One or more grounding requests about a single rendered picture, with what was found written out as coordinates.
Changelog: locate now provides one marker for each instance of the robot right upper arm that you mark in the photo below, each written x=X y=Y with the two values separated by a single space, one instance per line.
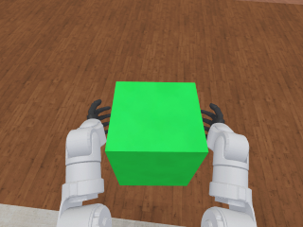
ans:
x=222 y=217

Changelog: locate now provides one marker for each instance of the carton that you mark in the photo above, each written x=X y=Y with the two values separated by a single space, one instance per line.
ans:
x=156 y=134

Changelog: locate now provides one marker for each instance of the robot left upper arm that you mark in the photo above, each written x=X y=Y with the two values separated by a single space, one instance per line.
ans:
x=90 y=215

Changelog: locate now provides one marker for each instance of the right robot forearm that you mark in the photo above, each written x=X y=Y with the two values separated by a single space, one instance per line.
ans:
x=230 y=169

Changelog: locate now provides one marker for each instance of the left robot forearm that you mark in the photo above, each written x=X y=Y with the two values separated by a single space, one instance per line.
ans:
x=83 y=180

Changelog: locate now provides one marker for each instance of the left robot hand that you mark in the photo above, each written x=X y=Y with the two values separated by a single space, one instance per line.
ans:
x=93 y=113

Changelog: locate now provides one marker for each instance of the right robot hand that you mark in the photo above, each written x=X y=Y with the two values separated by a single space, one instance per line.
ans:
x=217 y=117

